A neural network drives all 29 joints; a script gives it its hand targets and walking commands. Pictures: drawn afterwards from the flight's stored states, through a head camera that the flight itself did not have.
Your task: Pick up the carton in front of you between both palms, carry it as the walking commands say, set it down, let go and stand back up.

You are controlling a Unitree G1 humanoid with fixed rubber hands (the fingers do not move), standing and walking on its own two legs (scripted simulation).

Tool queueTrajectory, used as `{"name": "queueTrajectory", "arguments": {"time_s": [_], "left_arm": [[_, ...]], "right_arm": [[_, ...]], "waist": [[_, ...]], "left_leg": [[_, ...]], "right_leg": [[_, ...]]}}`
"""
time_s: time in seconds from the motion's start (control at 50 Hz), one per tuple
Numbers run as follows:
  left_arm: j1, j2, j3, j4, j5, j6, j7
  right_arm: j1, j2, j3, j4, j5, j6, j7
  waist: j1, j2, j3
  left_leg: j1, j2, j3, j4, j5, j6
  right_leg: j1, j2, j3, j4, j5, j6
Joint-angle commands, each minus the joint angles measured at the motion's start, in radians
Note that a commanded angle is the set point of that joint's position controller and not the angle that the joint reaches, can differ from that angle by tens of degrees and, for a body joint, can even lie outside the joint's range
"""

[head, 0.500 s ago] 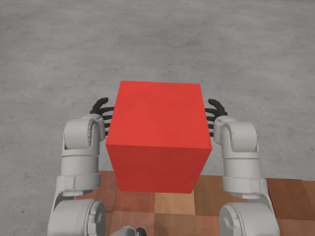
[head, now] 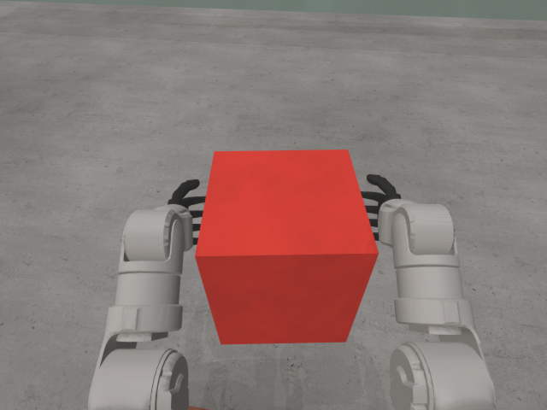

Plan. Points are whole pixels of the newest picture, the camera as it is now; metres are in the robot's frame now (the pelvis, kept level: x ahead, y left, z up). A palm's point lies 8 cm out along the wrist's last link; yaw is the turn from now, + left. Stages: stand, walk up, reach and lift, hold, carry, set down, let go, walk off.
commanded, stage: carry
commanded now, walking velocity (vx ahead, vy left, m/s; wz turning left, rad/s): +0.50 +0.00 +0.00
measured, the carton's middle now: (282, 250) +0.36 +0.01 +0.02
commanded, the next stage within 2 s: none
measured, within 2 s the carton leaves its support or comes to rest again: neither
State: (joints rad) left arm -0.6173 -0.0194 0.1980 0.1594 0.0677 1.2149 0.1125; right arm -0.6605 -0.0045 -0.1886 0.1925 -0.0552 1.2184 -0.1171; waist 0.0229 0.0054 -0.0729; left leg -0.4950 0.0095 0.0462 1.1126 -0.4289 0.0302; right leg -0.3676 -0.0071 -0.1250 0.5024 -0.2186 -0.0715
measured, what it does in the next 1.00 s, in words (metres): goes down: left foot 0.03 m lower, then right foot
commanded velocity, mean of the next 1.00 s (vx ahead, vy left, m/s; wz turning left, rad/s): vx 0.50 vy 0.00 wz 0.00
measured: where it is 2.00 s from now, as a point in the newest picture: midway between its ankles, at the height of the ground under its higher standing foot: (264, 257)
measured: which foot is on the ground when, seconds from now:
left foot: up 0.00-0.30, down 0.32-0.86, up 0.88-1.00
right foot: down 0.00-0.32, up 0.34-0.82, down 0.84-1.00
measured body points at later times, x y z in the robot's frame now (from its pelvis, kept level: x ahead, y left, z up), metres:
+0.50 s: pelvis +0.31 +0.07 -0.04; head +0.34 +0.08 +0.41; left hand +0.68 +0.20 +0.03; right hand +0.66 -0.10 +0.03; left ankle +0.34 +0.11 -0.77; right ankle +0.24 -0.07 -0.67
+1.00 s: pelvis +0.63 +0.05 -0.04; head +0.66 +0.05 +0.41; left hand +0.98 +0.23 +0.05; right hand +1.00 -0.08 +0.05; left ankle +0.54 +0.16 -0.68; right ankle +0.68 +0.00 -0.77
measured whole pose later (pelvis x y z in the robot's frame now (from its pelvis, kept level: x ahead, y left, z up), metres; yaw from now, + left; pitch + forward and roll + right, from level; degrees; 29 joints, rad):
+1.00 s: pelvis +0.63 +0.05 -0.04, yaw +2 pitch +4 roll +0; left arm -0.60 -0.02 0.18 0.10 0.06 1.20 0.13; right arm -0.61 0.01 -0.19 0.12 -0.07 1.18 -0.11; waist 0.04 -0.01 -0.02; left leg -0.49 0.00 0.02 1.19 -0.39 0.03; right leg -0.39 0.04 -0.16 0.47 -0.17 -0.12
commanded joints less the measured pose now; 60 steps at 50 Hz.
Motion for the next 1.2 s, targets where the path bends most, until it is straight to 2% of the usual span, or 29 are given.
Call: {"name": "queueTrajectory", "arguments": {"time_s": [0.0,0.06,0.16,0.22,0.26,0.28,0.3,0.32,0.34,0.36,0.38,0.4,0.44,0.52,0.64,0.74,0.78,0.8,0.82,0.84,0.86,0.88,0.9,0.92,0.94,1.0,1.04,1.1,1.18], "left_arm": [[-0.847,-1.117,-0.632,-0.228,-0.49,-0.042,-0.237],[-0.831,-1.103,-0.644,-0.277,-0.508,-0.034,-0.233],[-0.708,-1.062,-0.649,-0.211,-0.474,-0.02,-0.241],[-0.665,-1.064,-0.651,-0.149,-0.449,-0.028,-0.247],[-0.671,-1.082,-0.659,-0.126,-0.447,-0.037,-0.25],[-0.682,-1.09,-0.663,-0.113,-0.45,-0.041,-0.251],[-0.692,-1.092,-0.665,-0.102,-0.448,-0.046,-0.253],[-0.692,-1.096,-0.66,-0.087,-0.449,-0.049,-0.255],[-0.693,-1.129,-0.65,-0.053,-0.451,-0.046,-0.252],[-0.697,-1.121,-0.644,-0.069,-0.446,-0.052,-0.249],[-0.754,-1.142,-0.661,-0.105,-0.456,-0.062,-0.244],[-0.778,-1.162,-0.668,-0.132,-0.461,-0.072,-0.235],[-0.775,-1.181,-0.672,-0.183,-0.459,-0.086,-0.212],[-0.672,-1.164,-0.684,-0.218,-0.427,-0.102,-0.178],[-0.626,-1.081,-0.71,-0.264,-0.384,-0.106,-0.166],[-0.595,-0.99,-0.692,-0.237,-0.364,-0.069,-0.169],[-0.589,-0.965,-0.671,-0.203,-0.356,-0.053,-0.178],[-0.592,-0.964,-0.659,-0.19,-0.354,-0.049,-0.183],[-0.58,-0.964,-0.641,-0.171,-0.35,-0.048,-0.19],[-0.594,-0.945,-0.619,-0.143,-0.341,-0.047,-0.195],[-0.55,-0.952,-0.604,-0.085,-0.34,-0.048,-0.201],[-0.551,-0.996,-0.618,-0.089,-0.363,-0.051,-0.212],[-0.62,-1.043,-0.642,-0.128,-0.398,-0.055,-0.223],[-0.699,-1.088,-0.667,-0.175,-0.436,-0.058,-0.232],[-0.764,-1.121,-0.686,-0.206,-0.471,-0.059,-0.238],[-0.811,-1.14,-0.7,-0.263,-0.518,-0.057,-0.242],[-0.796,-1.119,-0.692,-0.278,-0.523,-0.049,-0.242],[-0.738,-1.074,-0.67,-0.256,-0.506,-0.03,-0.242],[-0.646,-1.038,-0.633,-0.165,-0.446,-0.015,-0.249]], "right_arm": [[-0.715,1.166,0.605,-0.171,0.416,-0.04,0.203],[-0.696,1.138,0.617,-0.223,0.398,-0.038,0.175],[-0.599,1.084,0.623,-0.193,0.351,-0.025,0.174],[-0.576,1.068,0.612,-0.155,0.338,-0.022,0.198],[-0.58,1.063,0.597,-0.133,0.339,-0.026,0.214],[-0.559,1.058,0.583,-0.106,0.336,-0.03,0.221],[-0.541,1.048,0.567,-0.084,0.33,-0.036,0.228],[-0.524,1.036,0.547,-0.058,0.326,-0.038,0.235],[-0.533,1.008,0.521,-0.037,0.315,-0.045,0.237],[-0.515,1.037,0.532,-0.029,0.329,-0.055,0.243],[-0.562,1.074,0.544,-0.071,0.352,-0.065,0.251],[-0.631,1.114,0.573,-0.129,0.386,-0.073,0.256],[-0.72,1.168,0.627,-0.222,0.447,-0.085,0.259],[-0.687,1.178,0.671,-0.286,0.484,-0.097,0.256],[-0.635,1.111,0.712,-0.321,0.478,-0.102,0.258],[-0.577,1.036,0.697,-0.273,0.458,-0.072,0.256],[-0.561,1.027,0.682,-0.235,0.449,-0.061,0.259],[-0.568,1.029,0.677,-0.214,0.449,-0.056,0.261],[-0.601,1.03,0.675,-0.2,0.449,-0.054,0.265],[-0.62,1.055,0.672,-0.18,0.446,-0.049,0.27],[-0.592,1.062,0.656,-0.142,0.439,-0.044,0.268],[-0.613,1.075,0.653,-0.143,0.428,-0.05,0.264],[-0.646,1.095,0.646,-0.163,0.427,-0.057,0.26],[-0.671,1.104,0.636,-0.189,0.422,-0.063,0.251],[-0.68,1.108,0.625,-0.207,0.412,-0.065,0.24],[-0.655,1.113,0.624,-0.235,0.395,-0.067,0.209],[-0.642,1.101,0.631,-0.248,0.384,-0.064,0.191],[-0.607,1.075,0.642,-0.25,0.371,-0.052,0.173],[-0.604,1.072,0.657,-0.215,0.371,-0.032,0.187]], "waist": [[0.01,-0.118,-0.406],[0.025,-0.126,-0.398],[0.061,-0.144,-0.365],[0.074,-0.142,-0.306],[0.037,-0.13,-0.303],[-0.017,-0.102,-0.344],[-0.06,-0.031,-0.394],[-0.058,0.116,-0.461],[-0.041,0.292,-0.518],[-0.082,0.311,-0.517],[-0.087,0.236,-0.455],[-0.077,0.145,-0.429],[-0.057,0.082,-0.438],[-0.055,0.096,-0.458],[-0.095,0.077,-0.381],[-0.111,0.102,-0.322],[-0.06,0.169,-0.369],[-0.011,0.147,-0.424],[0.038,0.078,-0.465],[0.005,-0.144,-0.531],[0.046,-0.26,-0.59],[0.041,-0.18,-0.536],[0.039,-0.103,-0.485],[0.007,-0.037,-0.426],[0.0,-0.018,-0.412],[-0.013,-0.062,-0.412],[-0.003,-0.092,-0.4],[0.007,-0.134,-0.405],[0.012,-0.168,-0.384]], "left_leg": [[-0.183,0.039,-0.023,-0.106,0.037,-0.008],[-0.226,0.044,-0.003,-0.25,0.136,-0.018],[-0.172,0.018,0.044,-0.475,0.402,-0.005],[-0.117,0.012,0.051,-0.656,0.533,0.018],[0.065,-0.006,0.083,-0.715,0.562,0.038],[0.248,-0.024,0.113,-0.736,0.558,0.039],[0.443,0.009,0.085,-0.697,0.508,0.024],[0.672,0.195,-0.113,-0.516,0.786,0.027],[0.899,0.363,-0.431,-0.517,0.819,0.168],[0.876,0.37,-0.57,-0.645,0.508,0.25],[0.808,0.332,-0.537,-0.683,0.412,0.229],[0.731,0.31,-0.481,-0.69,0.45,0.208],[0.601,0.29,-0.38,-0.713,0.49,0.186],[0.611,0.237,-0.239,-0.694,0.635,0.174],[0.708,0.176,-0.159,-0.678,0.904,0.143],[0.706,0.116,-0.048,-0.644,1.148,0.095],[0.648,0.134,-0.016,-0.511,1.303,0.052],[0.572,0.131,0.041,-0.359,1.23,0.019],[0.385,0.104,0.047,-0.189,0.938,0.006],[0.109,-0.001,0.018,-0.002,0.13,-0.016],[-0.159,-0.112,-0.043,0.286,-0.138,-0.034],[-0.246,-0.042,-0.086,0.327,-0.08,0.001],[-0.245,-0.015,-0.092,0.265,-0.018,0.015],[-0.227,0.01,-0.076,0.181,0.022,0.009],[-0.184,0.029,-0.075,0.11,0.047,0.002],[-0.111,0.036,-0.028,-0.063,0.072,-0.018],[-0.127,0.033,0.008,-0.181,0.094,-0.032],[-0.106,0.007,0.058,-0.331,0.208,-0.036],[-0.029,-0.045,0.112,-0.539,0.384,-0.036]], "right_leg": [[0.47,-0.277,0.341,-0.169,0.325,-0.114],[0.512,-0.25,0.271,-0.171,0.344,-0.127],[0.565,-0.187,0.152,-0.093,0.555,-0.08],[0.576,-0.163,0.123,-0.055,0.556,-0.047],[0.499,-0.157,0.103,0.031,0.593,-0.022],[0.433,-0.136,0.062,0.156,0.612,0.006],[0.301,-0.099,0.025,0.342,0.441,0.035],[0.055,-0.061,0.032,0.539,0.004,0.061],[-0.244,0.042,0.088,0.752,-0.375,0.081],[-0.387,0.053,0.117,0.864,-0.377,0.07],[-0.442,0.017,0.126,0.855,-0.332,0.052],[-0.433,-0.01,0.129,0.829,-0.283,0.049],[-0.358,-0.058,0.137,0.756,-0.207,0.059],[-0.417,-0.063,0.098,0.696,-0.104,0.076],[-0.512,-0.028,0.034,0.447,0.042,0.056],[-0.287,0.067,-0.079,0.06,0.246,0.005],[-0.04,0.1,-0.098,-0.02,0.264,-0.021],[0.167,0.082,-0.091,-0.105,0.329,-0.023],[0.402,-0.019,0.028,-0.092,0.32,-0.033],[0.676,-0.3,0.38,0.053,0.678,-0.126],[0.82,-0.397,0.699,-0.057,0.409,-0.302],[0.764,-0.353,0.656,-0.102,0.266,-0.277],[0.67,-0.308,0.556,-0.121,0.265,-0.226],[0.57,-0.293,0.479,-0.148,0.307,-0.182],[0.494,-0.281,0.439,-0.173,0.26,-0.158],[0.412,-0.252,0.336,-0.225,0.238,-0.132],[0.433,-0.246,0.267,-0.208,0.443,-0.138],[0.481,-0.206,0.15,-0.133,0.742,-0.092],[0.51,-0.149,0.042,-0.04,0.863,-0.038]]}}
